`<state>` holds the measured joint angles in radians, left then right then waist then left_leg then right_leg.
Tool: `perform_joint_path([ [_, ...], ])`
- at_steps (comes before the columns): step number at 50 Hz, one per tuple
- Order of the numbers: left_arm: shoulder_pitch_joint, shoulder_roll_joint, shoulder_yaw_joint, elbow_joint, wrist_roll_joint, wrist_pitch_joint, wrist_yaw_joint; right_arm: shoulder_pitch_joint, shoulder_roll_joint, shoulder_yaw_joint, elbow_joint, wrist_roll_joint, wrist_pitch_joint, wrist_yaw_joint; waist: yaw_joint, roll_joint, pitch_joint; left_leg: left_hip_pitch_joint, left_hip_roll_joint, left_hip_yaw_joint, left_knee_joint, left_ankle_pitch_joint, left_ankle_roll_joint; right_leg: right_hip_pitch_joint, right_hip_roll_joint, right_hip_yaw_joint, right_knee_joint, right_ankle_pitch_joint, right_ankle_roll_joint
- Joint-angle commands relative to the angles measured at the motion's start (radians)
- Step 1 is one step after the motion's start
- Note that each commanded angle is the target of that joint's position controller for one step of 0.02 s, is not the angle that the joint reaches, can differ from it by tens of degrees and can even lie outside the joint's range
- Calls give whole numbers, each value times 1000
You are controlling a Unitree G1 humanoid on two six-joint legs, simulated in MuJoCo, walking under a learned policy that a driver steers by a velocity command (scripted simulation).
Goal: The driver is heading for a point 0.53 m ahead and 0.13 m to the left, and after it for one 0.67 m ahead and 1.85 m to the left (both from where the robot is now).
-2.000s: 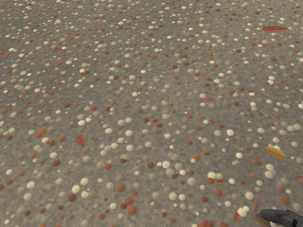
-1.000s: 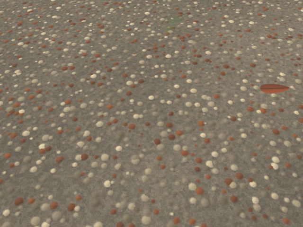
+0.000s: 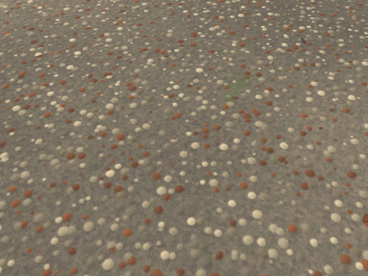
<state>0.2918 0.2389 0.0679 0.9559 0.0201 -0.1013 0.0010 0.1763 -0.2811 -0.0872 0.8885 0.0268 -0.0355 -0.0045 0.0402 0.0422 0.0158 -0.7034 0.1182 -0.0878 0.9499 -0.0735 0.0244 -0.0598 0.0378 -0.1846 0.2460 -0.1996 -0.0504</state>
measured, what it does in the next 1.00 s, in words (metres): walks ahead, turning left: left foot, then right foot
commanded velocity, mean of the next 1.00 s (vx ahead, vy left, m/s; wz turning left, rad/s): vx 0.50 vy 0.00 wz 0.52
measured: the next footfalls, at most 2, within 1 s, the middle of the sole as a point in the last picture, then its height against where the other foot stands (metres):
left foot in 0.24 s outside the picture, level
right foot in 0.74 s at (190, 239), level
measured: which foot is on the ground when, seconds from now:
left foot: up 0.00-0.22, down 0.24-0.76, up 0.78-1.00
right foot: down 0.00-0.26, up 0.28-0.72, down 0.74-1.00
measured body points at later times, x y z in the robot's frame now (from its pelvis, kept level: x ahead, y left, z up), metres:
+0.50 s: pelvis +0.28 +0.08 +0.00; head +0.30 +0.11 +0.45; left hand +0.38 +0.39 -0.10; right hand +0.41 -0.17 -0.11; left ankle +0.25 +0.14 -0.75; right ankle +0.43 -0.09 -0.67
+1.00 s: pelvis +0.56 +0.12 +0.00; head +0.59 +0.14 +0.45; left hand +0.47 +0.39 -0.12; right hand +0.83 -0.04 -0.10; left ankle +0.54 +0.29 -0.67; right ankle +0.60 +0.03 -0.75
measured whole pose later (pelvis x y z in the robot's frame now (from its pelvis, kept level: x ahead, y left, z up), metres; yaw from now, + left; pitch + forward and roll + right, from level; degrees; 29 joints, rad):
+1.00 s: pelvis +0.56 +0.12 +0.00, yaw +33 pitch +1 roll -2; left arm 0.27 0.26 0.07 0.86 0.01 -0.10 -0.01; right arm 0.22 -0.31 -0.09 0.70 0.03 -0.01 -0.01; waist 0.04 0.05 0.03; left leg -0.67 0.09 -0.06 1.07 -0.24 0.01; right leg -0.14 0.02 -0.13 0.32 -0.20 -0.03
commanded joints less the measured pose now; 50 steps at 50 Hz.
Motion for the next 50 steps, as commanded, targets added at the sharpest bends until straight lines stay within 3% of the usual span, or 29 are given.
perform_joint_path([
  [1, -71, 148, 28, -68, -4, -12, 17, -41, -23, 1, -64, -7, -9, 17, -18, -88, 43, 23, 11, 34, -139, 141, -3, -54, -270, 59, -143, 262, -103],
  [4, -9, 169, 35, -48, -15, 3, 24, -146, -7, 14, -113, -9, -9, 35, 23, -69, 79, -7, 1, 83, -242, 138, 11, 41, -300, 18, -124, 296, -100],
  [7, 19, 188, 44, -37, -29, 28, 25, -195, -14, 15, -162, -6, -7, 55, 24, -81, 88, -23, -23, 128, -295, 30, 40, 157, -337, -12, -48, 433, -89],
  [9, -8, 218, 52, -48, -38, 41, 30, -157, -45, 1, -177, -5, -3, 63, -19, -118, 40, 85, -80, 185, -303, -71, 75, 187, -342, -39, 66, 749, -67],
  [10, -23, 233, 56, -55, -42, 49, 33, -94, -70, -13, -171, -2, 0, 64, -61, -139, -4, 178, -119, 213, -298, -123, 97, 188, -339, -49, 170, 903, -56],
  [11, -45, 241, 57, -61, -45, 57, 35, 32, -110, -37, -145, 2, 1, 61, -136, -136, -69, 345, -162, 228, -342, -111, 127, 152, -316, -65, 343, 960, -35],
  [12, -51, 232, 52, -71, -41, 56, 37, 199, -180, -74, -102, 3, 4, 45, -216, -90, -155, 626, -169, 165, -407, -58, 169, -8, -272, -74, 596, 800, 8],
  [13, 17, 105, 16, -114, 1, 37, 26, 252, -294, -99, -85, 6, 9, 25, -147, 163, -228, 967, 76, -277, -429, -78, 300, -425, -131, -54, 962, 10, 68],
  [14, 7, 83, -3, -147, -20, -10, 10, 248, -287, -83, -121, -5, -8, 32, -124, 164, -383, 1125, 224, -754, -618, -233, 437, -648, 12, 194, 1159, -417, 78],
  [15, -125, 155, 15, -175, -64, -41, -3, 239, -208, -60, -120, -15, -19, 38, -170, 58, -296, 1084, 200, -650, -670, -207, 368, -757, -46, 274, 1179, -343, 51],
  [16, -159, 152, 13, -186, -70, -56, -5, 185, -171, -50, -123, -11, -29, 36, -141, 24, -185, 949, 163, -501, -665, -139, 328, -769, -91, 264, 1107, -249, 29],
  [17, -153, 151, 17, -169, -46, -57, 4, 107, -135, -39, -140, -8, -34, 35, -92, -40, -117, 792, 117, -385, -667, -46, 294, -704, -133, 262, 1020, -183, 32],
  [18, -138, 166, 28, -162, -27, -47, 9, 54, -103, -28, -158, -13, -35, 32, -54, -31, -86, 674, 83, -308, -684, 42, 276, -625, -159, 264, 949, -142, 40],
  [19, -124, 168, 32, -162, -23, -31, 8, 36, -94, -23, -170, -19, -35, 27, -31, -17, -78, 604, 63, -279, -705, 81, 271, -568, -170, 265, 914, -117, 50],
  [23, -183, 123, 24, -193, -7, 1, 13, 83, -143, -33, -167, -13, -39, 0, -32, -7, -40, 506, 23, -180, -739, 202, 263, -569, -150, 230, 704, 20, 108],
  [27, -316, 86, 5, -227, -14, -6, -2, 145, -130, -26, -145, -12, -33, -11, -95, 34, -17, 482, -29, -107, -733, 124, 199, -504, -106, 212, 408, 286, 108],
  [31, -408, 115, 6, -270, -27, -20, -18, 199, -143, -28, -121, -5, -27, -11, -127, 45, 14, 552, 16, -192, -685, 38, 192, -499, -71, 232, 281, 298, 87],
  [34, -383, 148, 15, -275, -27, -37, -30, 205, -144, -31, -118, -6, -15, -21, -102, 66, 7, 637, 54, -273, -598, 73, 177, -466, -58, 244, 228, 190, 58],
  [35, -339, 159, 20, -265, -28, -42, -30, 195, -145, -32, -122, -8, -10, -23, -77, 84, -6, 643, 53, -287, -561, 123, 168, -409, -49, 234, 216, 150, 43],
  [36, -243, 179, 33, -240, -24, -47, -26, 173, -133, -27, -133, -8, -8, -22, -24, 85, -52, 627, 14, -275, -481, 213, 147, -272, -35, 214, 178, 161, 19],
  [37, -104, 219, 48, -217, -7, -52, -21, 150, -96, -12, -154, -15, -11, -17, 45, 53, -172, 537, -45, -231, -287, 207, 113, -26, -120, 281, 217, 179, -34],
  [38, 55, 301, 70, -199, 8, -47, -11, 230, -40, 5, -179, -13, -17, -17, 58, -133, -343, 244, -169, -113, 61, -65, 39, 356, -343, 589, 219, 94, -149],
  [39, 87, 279, 66, -173, -12, -33, -19, 303, -44, 14, -188, 7, -26, -16, 28, -383, -411, 8, -200, -82, 286, -523, 10, 480, -478, 948, 99, -121, -238],
  [40, 33, 189, 42, -194, -29, -25, -17, 249, -141, -8, -176, 17, -25, -15, 45, -246, -261, -83, -132, -106, 376, -470, 4, 370, -451, 876, 62, -273, -198],
  [41, -20, 149, 30, -205, -25, -14, -11, 159, -159, -14, -193, 11, -20, -14, 48, -158, -147, -89, -91, -65, 381, -385, 2, 228, -409, 717, 47, -246, -153],
  [42, -71, 133, 22, -203, -15, -7, -11, 113, -143, -15, -207, 1, -17, -13, 24, -114, -63, -58, -59, -46, 335, -323, 1, 86, -365, 603, 14, -144, -136],
  [43, -101, 111, 14, -200, -8, -8, -9, 102, -130, -20, -212, -5, -11, -11, -2, -127, -27, -22, -28, -47, 286, -283, 4, 1, -332, 519, -12, -68, -123],
  [45, -117, 114, 16, -188, -8, -15, -10, 129, -85, -15, -214, 4, 5, -5, -31, -156, -9, 40, 1, -28, 236, -252, 2, -85, -304, 405, -64, 15, -121],
  [50, -101, 172, 36, -161, -12, -20, -4, 57, -59, -6, -259, -3, 14, 3, -29, -109, 0, -23, 19, -11, 56, -66, -22, -52, -306, 219, -107, 221, -141],
])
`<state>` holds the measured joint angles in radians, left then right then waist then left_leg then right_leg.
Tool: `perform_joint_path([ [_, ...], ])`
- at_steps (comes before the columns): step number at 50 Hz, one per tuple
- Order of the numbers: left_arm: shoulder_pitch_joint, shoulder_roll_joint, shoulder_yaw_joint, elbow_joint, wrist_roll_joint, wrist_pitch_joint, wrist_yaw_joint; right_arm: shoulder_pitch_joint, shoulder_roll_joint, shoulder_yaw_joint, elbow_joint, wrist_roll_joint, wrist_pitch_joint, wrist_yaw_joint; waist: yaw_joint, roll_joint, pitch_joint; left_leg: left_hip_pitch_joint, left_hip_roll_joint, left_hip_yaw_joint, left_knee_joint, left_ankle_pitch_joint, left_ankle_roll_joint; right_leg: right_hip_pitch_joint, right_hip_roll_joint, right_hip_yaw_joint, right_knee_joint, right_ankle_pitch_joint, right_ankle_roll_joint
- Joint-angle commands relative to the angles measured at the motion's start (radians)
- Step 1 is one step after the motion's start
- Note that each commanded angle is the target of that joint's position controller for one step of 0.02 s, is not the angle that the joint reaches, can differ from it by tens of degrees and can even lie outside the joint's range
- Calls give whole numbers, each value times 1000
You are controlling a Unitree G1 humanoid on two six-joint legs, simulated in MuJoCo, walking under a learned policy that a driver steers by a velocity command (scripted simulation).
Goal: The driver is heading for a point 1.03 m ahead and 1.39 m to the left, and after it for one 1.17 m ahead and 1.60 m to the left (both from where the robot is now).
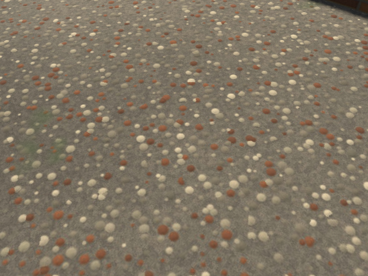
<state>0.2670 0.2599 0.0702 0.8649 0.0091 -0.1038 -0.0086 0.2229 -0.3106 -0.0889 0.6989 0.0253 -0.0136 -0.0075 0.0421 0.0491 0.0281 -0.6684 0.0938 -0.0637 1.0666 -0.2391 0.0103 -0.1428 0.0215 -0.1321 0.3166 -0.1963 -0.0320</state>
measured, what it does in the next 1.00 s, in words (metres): walks ahead, turning left: left foot, then right foot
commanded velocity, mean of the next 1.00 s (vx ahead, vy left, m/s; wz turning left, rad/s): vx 0.50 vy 0.00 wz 0.59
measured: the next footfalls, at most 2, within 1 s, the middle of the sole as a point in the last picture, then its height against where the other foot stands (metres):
left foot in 0.26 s outside the picture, level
right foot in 0.74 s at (191, 236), level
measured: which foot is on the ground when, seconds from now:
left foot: up 0.00-0.24, down 0.26-0.76, up 0.78-1.00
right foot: down 0.00-0.26, up 0.28-0.72, down 0.74-1.00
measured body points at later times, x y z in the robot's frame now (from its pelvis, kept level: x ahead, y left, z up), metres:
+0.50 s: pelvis +0.27 +0.08 +0.00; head +0.30 +0.11 +0.45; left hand +0.37 +0.40 -0.10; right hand +0.43 -0.16 -0.10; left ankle +0.26 +0.15 -0.74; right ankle +0.40 -0.08 -0.67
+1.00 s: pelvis +0.55 +0.13 +0.00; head +0.57 +0.14 +0.45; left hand +0.44 +0.39 -0.12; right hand +0.84 -0.01 -0.09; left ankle +0.52 +0.29 -0.66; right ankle +0.59 +0.03 -0.74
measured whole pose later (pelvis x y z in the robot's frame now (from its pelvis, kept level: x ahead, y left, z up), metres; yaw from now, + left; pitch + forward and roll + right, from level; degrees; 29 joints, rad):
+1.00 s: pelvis +0.55 +0.13 +0.00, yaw +35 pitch +1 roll -2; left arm 0.30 0.27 0.07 0.81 0.01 -0.09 -0.01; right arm 0.22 -0.32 -0.08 0.64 0.02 -0.01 0.00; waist 0.05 0.05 0.02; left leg -0.67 0.08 -0.07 1.08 -0.24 0.00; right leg -0.15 0.02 -0.12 0.34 -0.21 -0.03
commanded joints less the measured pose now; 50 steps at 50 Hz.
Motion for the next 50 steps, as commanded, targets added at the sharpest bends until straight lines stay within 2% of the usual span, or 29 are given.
perform_joint_path([
  [1, -77, 156, 35, -69, -2, -14, 7, -11, -26, -1, -74, 0, -11, 12, -24, -113, -9, -47, 40, -21, -122, 156, -7, 39, -276, 123, -177, 241, -149],
  [4, -44, 176, 38, -59, -8, -1, 13, -119, -7, 10, -104, -2, -21, 34, 19, -102, 18, -6, 21, 42, -293, 270, 3, 63, -261, 29, -173, 264, -125],
  [8, 12, 214, 49, -37, -27, 24, 14, -207, -14, 12, -154, 1, -19, 56, 39, -106, 51, -6, -5, 92, -408, 202, 35, 183, -305, -16, -131, 346, -105],
  [10, 4, 243, 58, -39, -39, 37, 18, -181, -45, -3, -164, -5, -15, 61, 1, -132, 20, 73, -56, 140, -431, 96, 72, 232, -313, -50, -27, 631, -86],
  [11, -1, 259, 62, -41, -44, 45, 22, -124, -70, -17, -156, -7, -12, 60, -39, -151, -22, 161, -95, 168, -435, 44, 95, 241, -310, -67, 76, 799, -75],
  [12, -16, 261, 62, -45, -48, 53, 25, 8, -108, -41, -123, -4, -9, 57, -119, -142, -90, 335, -141, 188, -488, 68, 127, 207, -286, -94, 254, 878, -55],
  [13, -9, 231, 49, -50, -38, 52, 29, 185, -174, -76, -73, -2, -2, 41, -203, -99, -179, 629, -146, 133, -525, 120, 169, 35, -250, -107, 507, 744, -14],
  [14, 68, 96, 5, -100, 16, 36, 19, 220, -293, -97, -63, 6, -1, 22, -126, 177, -253, 990, 118, -325, -532, 112, 306, -405, -115, -88, 879, -106, 45],
  [15, 35, 102, -9, -131, -4, -5, 5, 227, -277, -80, -105, 1, -20, 31, -133, 172, -436, 1117, 252, -777, -718, -87, 442, -604, 8, 157, 1076, -431, 54],
  [16, -94, 186, 13, -158, -49, -29, -5, 213, -199, -56, -93, -9, -34, 39, -176, 59, -329, 1057, 223, -657, -766, -65, 371, -703, -47, 216, 1091, -337, 35],
  [17, -125, 174, 7, -172, -52, -41, -6, 166, -171, -46, -87, -8, -44, 39, -145, 31, -214, 917, 185, -525, -766, 5, 335, -704, -86, 206, 1015, -247, 19],
  [18, -117, 168, 8, -157, -27, -42, 3, 93, -141, -35, -96, -6, -46, 36, -95, -32, -147, 766, 142, -421, -768, 100, 303, -639, -123, 207, 930, -185, 25],
  [19, -100, 179, 15, -150, -10, -34, 6, 39, -115, -25, -111, -14, -45, 32, -55, -19, -112, 647, 112, -351, -786, 196, 290, -561, -146, 211, 865, -146, 34],
  [20, -83, 181, 18, -149, -7, -20, 4, 13, -108, -20, -123, -22, -45, 28, -31, 0, -100, 574, 92, -324, -809, 237, 287, -508, -153, 211, 837, -124, 43],
  [23, -94, 140, 10, -158, 6, 6, 5, 22, -127, -25, -114, -17, -51, 11, -18, -8, -77, 462, 61, -246, -838, 332, 294, -474, -136, 184, 711, -53, 87],
  [28, -279, 94, -12, -208, -1, 4, -4, 89, -147, -31, -81, -8, -41, -10, -87, 24, -28, 401, -5, -182, -822, 198, 228, -411, -67, 176, 343, 242, 110],
  [30, -326, 104, -11, -226, -12, -2, -12, 123, -153, -33, -63, -4, -38, -11, -108, 33, -22, 410, 9, -216, -802, 151, 215, -372, -43, 182, 272, 279, 104],
  [33, -326, 142, 5, -237, -17, -13, -22, 144, -138, -30, -48, 1, -31, -14, -99, 53, -24, 486, 42, -304, -719, 104, 197, -344, -34, 211, 201, 215, 76],
  [35, -264, 159, 17, -227, -19, -22, -23, 128, -134, -31, -49, -1, -24, -15, -62, 87, -33, 509, 46, -348, -653, 125, 178, -268, -26, 200, 175, 128, 45],
  [36, -183, 173, 30, -206, -15, -26, -18, 119, -111, -23, -54, -3, -21, -15, -19, 87, -65, 496, 10, -336, -582, 159, 153, -154, -22, 182, 139, 127, 21],
  [37, -62, 212, 44, -193, 3, -32, -12, 116, -58, -3, -67, -10, -24, -11, 37, 39, -171, 424, -45, -279, -381, 138, 116, 61, -123, 264, 158, 114, -32],
  [38, 71, 297, 64, -178, 23, -28, -5, 215, 6, 16, -90, -6, -30, -13, 28, -189, -326, 142, -174, -144, -32, -147, 39, 416, -354, 613, 120, 3, -157],
  [39, 114, 286, 66, -150, 0, -17, -16, 270, -39, 17, -101, 16, -38, -14, 11, -397, -361, -94, -165, -112, 183, -374, 14, 502, -469, 979, 2, -287, -244],
  [40, 61, 193, 42, -172, -13, -11, -13, 199, -127, -5, -82, 20, -34, -14, 35, -248, -222, -161, -105, -130, 271, -290, 3, 394, -432, 879, -33, -416, -205],
  [41, 15, 156, 30, -178, -9, -1, -6, 105, -148, -12, -96, 7, -27, -13, 40, -169, -125, -154, -69, -89, 272, -208, 1, 265, -389, 708, -34, -339, -163],
  [42, -29, 137, 21, -177, 0, 5, -4, 61, -136, -13, -107, -4, -23, -11, 19, -133, -62, -117, -41, -75, 228, -149, 1, 142, -342, 586, -54, -214, -146],
  [43, -55, 115, 14, -171, 5, 6, -1, 48, -120, -16, -111, -6, -19, -7, -5, -146, -27, -80, -12, -77, 180, -111, 4, 66, -305, 494, -76, -122, -135],
  [46, -57, 119, 17, -149, -2, -7, 2, 54, -61, -5, -116, 3, -5, 2, -27, -167, -12, -34, 16, -46, 108, -59, -1, -2, -278, 331, -137, 35, -144],
  [50, -35, 165, 33, -118, -1, -9, 6, -11, -39, 4, -135, -4, -5, 9, -18, -121, -11, -84, 27, -37, -49, 87, -19, 54, -293, 198, -160, 202, -159],
])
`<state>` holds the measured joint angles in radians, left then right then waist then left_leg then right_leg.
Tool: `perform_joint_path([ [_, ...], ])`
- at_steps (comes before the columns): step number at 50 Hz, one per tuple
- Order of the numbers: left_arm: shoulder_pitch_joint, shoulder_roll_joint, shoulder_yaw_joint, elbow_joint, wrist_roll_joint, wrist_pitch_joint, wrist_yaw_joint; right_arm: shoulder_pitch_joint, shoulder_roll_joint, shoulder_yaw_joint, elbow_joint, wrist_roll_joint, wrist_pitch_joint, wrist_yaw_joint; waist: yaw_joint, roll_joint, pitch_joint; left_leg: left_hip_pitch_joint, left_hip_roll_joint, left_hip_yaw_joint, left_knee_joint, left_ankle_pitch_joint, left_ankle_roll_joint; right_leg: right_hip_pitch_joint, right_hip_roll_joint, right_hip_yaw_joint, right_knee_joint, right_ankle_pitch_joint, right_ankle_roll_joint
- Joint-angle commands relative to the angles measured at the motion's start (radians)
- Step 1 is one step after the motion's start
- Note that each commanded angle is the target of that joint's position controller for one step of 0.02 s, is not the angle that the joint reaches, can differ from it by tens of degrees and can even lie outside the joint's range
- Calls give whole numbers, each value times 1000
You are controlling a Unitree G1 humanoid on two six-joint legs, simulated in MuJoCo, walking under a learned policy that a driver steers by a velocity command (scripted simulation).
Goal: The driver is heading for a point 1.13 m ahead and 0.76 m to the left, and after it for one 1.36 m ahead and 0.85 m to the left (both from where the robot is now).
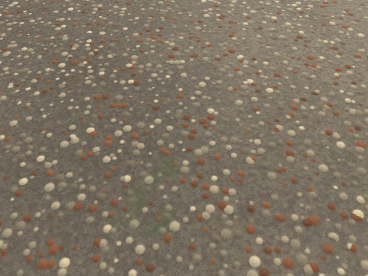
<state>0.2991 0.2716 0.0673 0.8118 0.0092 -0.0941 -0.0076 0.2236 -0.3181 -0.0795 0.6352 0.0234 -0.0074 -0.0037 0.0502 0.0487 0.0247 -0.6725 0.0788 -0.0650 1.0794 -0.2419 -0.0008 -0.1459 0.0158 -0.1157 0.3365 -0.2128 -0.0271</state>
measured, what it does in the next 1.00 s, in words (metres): walks ahead, turning left: left foot, then right foot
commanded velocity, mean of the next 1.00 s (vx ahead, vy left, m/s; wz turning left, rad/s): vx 0.50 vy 0.00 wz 0.60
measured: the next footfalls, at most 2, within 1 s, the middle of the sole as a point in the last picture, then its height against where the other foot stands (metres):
left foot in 0.26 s outside the picture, level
right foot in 0.74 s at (192, 237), level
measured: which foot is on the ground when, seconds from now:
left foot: up 0.00-0.24, down 0.26-0.74, up 0.76-1.00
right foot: down 0.00-0.26, up 0.28-0.72, down 0.74-1.00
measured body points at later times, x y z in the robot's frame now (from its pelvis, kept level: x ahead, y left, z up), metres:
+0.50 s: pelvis +0.27 +0.09 +0.00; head +0.30 +0.11 +0.45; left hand +0.38 +0.40 -0.09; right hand +0.44 -0.16 -0.10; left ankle +0.26 +0.15 -0.74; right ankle +0.41 -0.07 -0.67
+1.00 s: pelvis +0.55 +0.13 +0.00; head +0.57 +0.15 +0.45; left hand +0.43 +0.40 -0.12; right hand +0.84 +0.00 -0.09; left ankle +0.52 +0.30 -0.67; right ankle +0.59 +0.03 -0.74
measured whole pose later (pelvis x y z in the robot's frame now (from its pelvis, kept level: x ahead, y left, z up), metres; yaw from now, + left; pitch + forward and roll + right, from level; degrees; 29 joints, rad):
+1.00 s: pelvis +0.55 +0.13 +0.00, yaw +36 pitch +1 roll -2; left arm 0.31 0.28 0.07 0.80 0.01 -0.09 -0.01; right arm 0.21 -0.32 -0.08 0.64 0.02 -0.01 0.00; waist 0.06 0.04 0.03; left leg -0.66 0.08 -0.06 1.05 -0.24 0.00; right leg -0.13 0.02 -0.12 0.32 -0.21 -0.03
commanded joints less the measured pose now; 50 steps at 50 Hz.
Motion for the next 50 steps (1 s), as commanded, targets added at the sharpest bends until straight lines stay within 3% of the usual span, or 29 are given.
perform_joint_path([
  [1, -70, 158, 37, -61, -2, -15, 6, -32, -29, -3, -73, -1, -15, 12, -20, -119, -3, -69, 39, -23, -121, 143, -6, 66, -276, 139, -181, 242, -153],
  [4, -44, 179, 39, -44, -8, -3, 12, -135, -9, 8, -92, -1, -25, 33, 20, -112, 27, -20, 23, 38, -294, 258, 4, 85, -260, 40, -181, 266, -126],
  [8, 1, 216, 50, -17, -29, 19, 12, -216, -14, 7, -129, 4, -25, 57, 34, -114, 61, 10, -2, 92, -420, 199, 42, 183, -297, -17, -149, 360, -104],
  [10, -5, 247, 60, -17, -40, 32, 16, -184, -48, -10, -134, -3, -21, 61, -8, -142, 22, 106, -58, 143, -447, 93, 82, 230, -302, -57, -36, 681, -85],
  [11, -9, 262, 64, -19, -45, 39, 20, -114, -78, -27, -122, -6, -17, 59, -54, -155, -26, 207, -98, 170, -457, 48, 108, 236, -296, -77, 83, 844, -75],
  [12, -24, 257, 62, -23, -50, 46, 24, 36, -120, -54, -82, -4, -14, 53, -143, -138, -103, 415, -142, 185, -521, 99, 144, 178, -269, -108, 276, 892, -50],
  [13, -12, 220, 46, -35, -31, 43, 29, 216, -188, -88, -34, 1, -4, 34, -224, -73, -193, 727, -103, 73, -538, 125, 190, -43, -234, -110, 556, 675, -8],
  [14, 82, 66, -6, -99, 18, 21, 14, 190, -313, -103, -36, 13, -10, 23, -95, 227, -267, 1069, 174, -475, -584, 13, 368, -517, -49, -59, 929, -299, 54],
  [15, -8, 125, -4, -116, -14, -18, 1, 228, -246, -79, -71, 6, -28, 28, -165, 140, -431, 1121, 256, -775, -753, -174, 433, -635, -3, 184, 1064, -393, 48],
  [16, -118, 186, 13, -147, -55, -38, -6, 199, -185, -58, -54, -5, -43, 33, -185, 73, -285, 1032, 228, -638, -784, -115, 374, -716, -50, 201, 1054, -291, 28],
  [17, -133, 170, 5, -153, -48, -49, -3, 146, -160, -49, -51, -3, -51, 33, -142, 14, -193, 885, 189, -524, -785, -35, 340, -687, -90, 198, 966, -204, 17],
  [18, -129, 170, 7, -141, -20, -50, 3, 73, -129, -38, -60, -5, -52, 30, -96, -25, -130, 742, 151, -431, -791, 71, 315, -620, -120, 198, 880, -156, 25],
  [19, -108, 180, 15, -134, -7, -41, 3, 25, -108, -29, -75, -17, -53, 26, -57, -7, -104, 637, 122, -372, -810, 164, 307, -545, -139, 206, 830, -121, 33],
  [21, -87, 166, 15, -129, 1, -18, 1, -6, -107, -26, -76, -20, -55, 18, -26, -1, -82, 528, 99, -322, -843, 257, 313, -484, -139, 190, 758, -96, 58],
  [23, -120, 136, 6, -138, 9, -4, 3, 13, -125, -30, -59, -16, -58, 5, -28, -13, -55, 449, 73, -258, -854, 319, 310, -471, -123, 169, 661, -30, 88],
  [28, -315, 86, -17, -185, 0, -7, -10, 87, -148, -38, -15, -5, -47, -14, -104, 12, -12, 376, 0, -191, -833, 187, 236, -371, -46, 155, 296, 287, 104],
  [30, -354, 102, -12, -202, -12, -13, -17, 124, -151, -39, 6, 1, -44, -14, -120, 22, -10, 404, 18, -236, -804, 139, 225, -344, -30, 171, 235, 307, 95],
  [33, -347, 138, 5, -208, -16, -22, -24, 141, -135, -36, 21, 4, -36, -17, -105, 50, -16, 496, 51, -327, -710, 108, 205, -322, -23, 199, 175, 213, 64],
  [35, -258, 153, 20, -189, -17, -30, -21, 123, -122, -34, 19, 1, -28, -17, -54, 79, -37, 508, 38, -354, -631, 146, 179, -207, -14, 176, 134, 145, 28],
  [36, -163, 179, 36, -172, -7, -34, -15, 121, -85, -21, 14, -3, -28, -15, -8, 67, -100, 475, -11, -320, -512, 186, 146, -47, -44, 187, 123, 146, -6],
  [37, -12, 235, 50, -162, 8, -37, -6, 133, -25, 2, -5, -19, -31, -12, 48, -48, -244, 352, -76, -234, -227, 41, 104, 213, -219, 355, 141, 112, -70],
  [38, 70, 311, 69, -124, 17, -24, -11, 278, 17, 17, -30, 15, -41, -12, -16, -392, -358, -4, -198, -112, 100, -371, 34, 504, -443, 853, 25, -123, -245],
  [39, 52, 216, 52, -138, -10, -19, -15, 259, -92, -1, -3, 25, -42, -16, 10, -287, -295, -125, -112, -135, 232, -327, 17, 470, -450, 938, -30, -366, -234],
  [40, 11, 153, 35, -148, -12, -12, -8, 137, -145, -17, -14, 16, -36, -16, 40, -188, -169, -151, -77, -113, 257, -231, 10, 353, -402, 761, -43, -352, -187],
  [41, -38, 138, 26, -151, -1, -5, -5, 75, -140, -19, -26, 3, -31, -17, 26, -123, -99, -115, -45, -82, 235, -161, 7, 229, -357, 624, -54, -218, -158],
  [42, -67, 119, 20, -143, 4, -1, -2, 39, -126, -21, -39, -7, -30, -14, 8, -120, -45, -93, -20, -81, 187, -117, 6, 137, -317, 526, -73, -103, -151],
  [43, -79, 104, 14, -138, 10, -3, 1, 44, -105, -21, -41, 0, -27, -8, -16, -145, -26, -46, 5, -77, 153, -89, 10, 77, -287, 442, -97, -28, -138],
  [45, -78, 99, 15, -121, -1, -12, 2, 52, -60, -13, -41, 8, -16, -2, -28, -165, -17, -19, 21, -50, 99, -74, 8, 39, -269, 341, -139, 57, -145],
  [50, -61, 158, 36, -79, -4, -13, 5, -31, -26, 2, -67, -2, -13, 11, -21, -120, -3, -64, 39, -27, -107, 99, -9, 74, -284, 171, -181, 243, -162],
])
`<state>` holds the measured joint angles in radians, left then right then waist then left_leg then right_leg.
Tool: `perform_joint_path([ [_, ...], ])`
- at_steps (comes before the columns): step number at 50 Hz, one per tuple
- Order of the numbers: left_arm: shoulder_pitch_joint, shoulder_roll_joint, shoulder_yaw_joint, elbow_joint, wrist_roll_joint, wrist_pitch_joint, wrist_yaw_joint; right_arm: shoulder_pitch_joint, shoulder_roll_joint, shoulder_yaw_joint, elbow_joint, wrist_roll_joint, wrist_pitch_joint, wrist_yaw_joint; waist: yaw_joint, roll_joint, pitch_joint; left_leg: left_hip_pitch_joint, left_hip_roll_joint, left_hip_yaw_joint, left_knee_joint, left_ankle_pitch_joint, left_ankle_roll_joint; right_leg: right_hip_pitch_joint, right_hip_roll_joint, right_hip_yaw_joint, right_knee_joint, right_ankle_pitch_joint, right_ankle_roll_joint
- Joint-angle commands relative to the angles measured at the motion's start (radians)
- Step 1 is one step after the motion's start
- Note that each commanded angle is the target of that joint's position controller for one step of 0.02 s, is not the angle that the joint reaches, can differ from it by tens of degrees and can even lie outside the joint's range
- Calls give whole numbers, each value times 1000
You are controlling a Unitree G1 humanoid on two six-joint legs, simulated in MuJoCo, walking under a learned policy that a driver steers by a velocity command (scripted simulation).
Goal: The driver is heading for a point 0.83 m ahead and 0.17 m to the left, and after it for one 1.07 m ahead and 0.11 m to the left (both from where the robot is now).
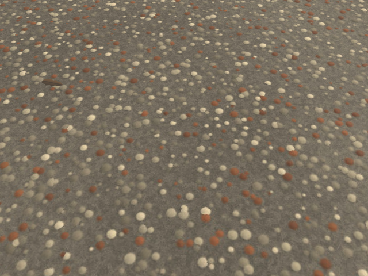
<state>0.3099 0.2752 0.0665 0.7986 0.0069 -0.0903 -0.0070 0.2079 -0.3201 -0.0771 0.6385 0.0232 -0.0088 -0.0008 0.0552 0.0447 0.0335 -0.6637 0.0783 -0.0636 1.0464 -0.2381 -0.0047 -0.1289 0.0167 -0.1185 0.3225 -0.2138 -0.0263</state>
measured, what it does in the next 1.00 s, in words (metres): walks ahead, turning left: left foot, then right foot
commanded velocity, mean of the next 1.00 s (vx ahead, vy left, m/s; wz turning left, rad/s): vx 0.50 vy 0.00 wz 0.36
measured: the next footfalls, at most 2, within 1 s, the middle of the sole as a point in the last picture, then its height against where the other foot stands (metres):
left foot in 0.24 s outside the picture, level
right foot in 0.74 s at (195, 232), level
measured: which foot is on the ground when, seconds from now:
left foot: up 0.00-0.22, down 0.24-0.76, up 0.78-1.00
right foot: down 0.00-0.26, up 0.28-0.72, down 0.74-1.00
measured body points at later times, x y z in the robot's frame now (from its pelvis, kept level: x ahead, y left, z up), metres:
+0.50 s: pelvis +0.27 +0.08 +0.00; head +0.30 +0.11 +0.45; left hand +0.38 +0.39 -0.09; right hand +0.43 -0.16 -0.10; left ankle +0.25 +0.15 -0.74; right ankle +0.43 -0.07 -0.67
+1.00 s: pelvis +0.57 +0.11 +0.00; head +0.60 +0.11 +0.45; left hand +0.53 +0.38 -0.12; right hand +0.80 -0.10 -0.10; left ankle +0.57 +0.28 -0.67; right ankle +0.60 +0.03 -0.74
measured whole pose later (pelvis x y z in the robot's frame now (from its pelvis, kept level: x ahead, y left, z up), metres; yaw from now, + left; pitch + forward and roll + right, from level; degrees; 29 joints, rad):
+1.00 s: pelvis +0.57 +0.11 +0.00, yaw +20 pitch +1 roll -1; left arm 0.33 0.26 0.04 0.81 0.00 -0.09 -0.03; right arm 0.21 -0.30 -0.05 0.72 0.00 -0.06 0.00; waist 0.04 0.04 0.02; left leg -0.60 0.09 -0.05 1.00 -0.24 0.00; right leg -0.17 0.06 -0.03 0.32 -0.17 -0.07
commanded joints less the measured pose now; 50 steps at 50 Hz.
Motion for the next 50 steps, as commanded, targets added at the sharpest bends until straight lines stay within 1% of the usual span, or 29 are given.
perform_joint_path([
  [1, -74, 160, 38, -62, -3, -14, 6, -38, -21, 1, -72, -1, -16, 15, -18, -115, -6, -56, 36, -13, -134, 151, -3, 59, -272, 130, -169, 263, -152],
  [5, -28, 189, 44, -33, -14, 2, 12, -168, -4, 11, -102, 2, -25, 41, 27, -105, 32, 4, 13, 59, -328, 254, 18, 96, -268, 21, -168, 284, -120],
  [8, -9, 220, 53, -16, -32, 19, 12, -205, -24, 3, -128, 3, -23, 56, 16, -114, 45, 38, -15, 98, -404, 170, 58, 177, -297, -23, -116, 438, -98],
  [10, -13, 254, 64, -16, -43, 32, 18, -143, -66, -19, -124, -6, -16, 57, -39, -146, -14, 166, -82, 154, -420, 63, 101, 215, -297, -63, 36, 782, -79],
  [11, -24, 259, 65, -19, -47, 41, 22, -25, -102, -42, -96, -5, -13, 54, -112, -140, -78, 324, -126, 176, -461, 67, 133, 189, -279, -91, 202, 886, -61],
  [12, -21, 233, 54, -25, -42, 42, 27, 153, -161, -76, -45, -1, -6, 40, -200, -108, -165, 599, -150, 150, -507, 117, 173, 49, -243, -111, 436, 808, -26],
  [13, 23, 126, 19, -60, 7, 35, 24, 240, -257, -99, -22, 8, 3, 18, -178, 110, -242, 921, 70, -216, -515, 95, 268, -311, -153, -110, 788, 125, 26],
  [14, 33, 82, -9, -115, 2, 0, 14, 202, -298, -92, -64, 8, -17, 25, -119, 223, -407, 1086, 255, -769, -693, -139, 445, -586, 22, 103, 1046, -403, 53],
  [15, -89, 180, 14, -133, -36, -26, 2, 199, -202, -64, -61, 1, -34, 33, -181, 80, -344, 1049, 234, -695, -754, -160, 384, -695, -37, 212, 1074, -327, 39],
  [16, -132, 180, 11, -150, -51, -42, -3, 168, -168, -52, -50, -3, -45, 33, -160, 61, -217, 919, 200, -556, -759, -93, 348, -710, -73, 197, 1010, -238, 19],
  [17, -129, 166, 9, -136, -29, -48, 5, 102, -144, -44, -53, -2, -50, 32, -110, -24, -149, 772, 155, -454, -759, 7, 314, -650, -113, 199, 922, -168, 22],
  [18, -118, 175, 16, -128, -7, -43, 9, 48, -116, -34, -63, -7, -51, 29, -73, -14, -112, 662, 121, -382, -772, 112, 300, -582, -136, 203, 847, -126, 31],
  [19, -102, 177, 19, -124, -1, -32, 6, 17, -106, -28, -74, -18, -51, 24, -45, 12, -98, 587, 102, -352, -794, 170, 299, -527, -145, 205, 821, -97, 40],
  [22, -89, 136, 10, -110, 6, -4, 2, 19, -100, -23, -49, -19, -61, 8, -31, 4, -80, 476, 80, -247, -827, 322, 305, -482, -143, 167, 714, -24, 82],
  [27, -266, 79, -16, -146, -1, -4, -9, 90, -117, -21, 12, -15, -61, -8, -106, 18, -20, 426, 21, -127, -840, 243, 238, -429, -101, 143, 365, 307, 95],
  [30, -345, 89, -16, -169, -16, -12, -22, 148, -131, -22, 51, -8, -62, -6, -142, 18, 13, 476, 61, -161, -830, 171, 233, -422, -81, 149, 265, 353, 75],
  [32, -370, 103, -12, -184, -15, -18, -31, 176, -130, -22, 73, -5, -56, -7, -147, 21, 27, 565, 99, -194, -788, 194, 229, -464, -76, 158, 220, 301, 47],
  [35, -326, 122, -3, -182, -13, -24, -39, 181, -136, -26, 93, -8, -41, -11, -116, 50, 18, 661, 137, -224, -720, 336, 202, -428, -59, 145, 184, 170, 0],
  [36, -265, 135, 6, -169, -10, -26, -36, 162, -139, -26, 92, -7, -37, -11, -77, 55, -14, 665, 118, -207, -653, 481, 186, -334, -33, 116, 159, 148, -22],
  [37, -144, 167, 24, -136, -5, -28, -30, 152, -122, -18, 89, -12, -34, -11, -16, 36, -100, 639, 63, -162, -506, 608, 160, -154, -23, 100, 150, 184, -54],
  [38, 25, 219, 37, -113, 5, -29, -24, 153, -86, -1, 68, -28, -32, -13, 51, -37, -256, 487, 1, -114, -239, 454, 123, 135, -164, 250, 195, 238, -119],
  [39, 120, 289, 59, -78, 7, -19, -28, 299, -4, 22, 68, -9, -49, -10, 10, -325, -396, 108, -169, -38, 134, -110, 34, 491, -377, 707, 108, 6, -282],
  [40, 136, 198, 35, -73, -21, -16, -34, 262, -68, 15, 77, -4, -61, -6, 40, -289, -375, -36, -155, -126, 243, -329, 34, 506, -396, 882, -14, -209, -273],
  [41, 67, 157, 22, -81, -22, -12, -28, 151, -123, -2, 55, 12, -67, -2, 47, -189, -215, -106, -99, -111, 277, -256, 38, 384, -373, 747, -33, -249, -231],
  [42, 2, 146, 15, -94, -10, -5, -24, 76, -116, 3, 35, 6, -71, -3, 25, -102, -128, -89, -49, -60, 240, -174, 40, 246, -332, 631, -49, -172, -205],
  [43, -36, 133, 9, -94, -2, -3, -24, 38, -104, 1, 25, -9, -74, -3, 1, -81, -57, -72, -17, -43, 174, -119, 37, 128, -298, 553, -76, -68, -206],
  [44, -55, 114, 2, -96, 7, -8, -23, 52, -92, -2, 30, -14, -71, -3, -29, -105, -47, -15, 13, -44, 124, -77, 35, 63, -266, 495, -98, 19, -196],
  [46, -60, 108, -1, -88, -1, -14, -23, 92, -56, 4, 48, -12, -60, -2, -54, -138, -55, 39, 25, -25, 63, -55, 21, 13, -235, 415, -134, 123, -203],
  [50, -26, 152, 12, -59, -12, -13, -12, -9, -23, 18, 21, -24, -57, -4, -38, -108, -21, -13, 42, 2, -140, 89, -13, 0, -227, 306, -182, 262, -213],
])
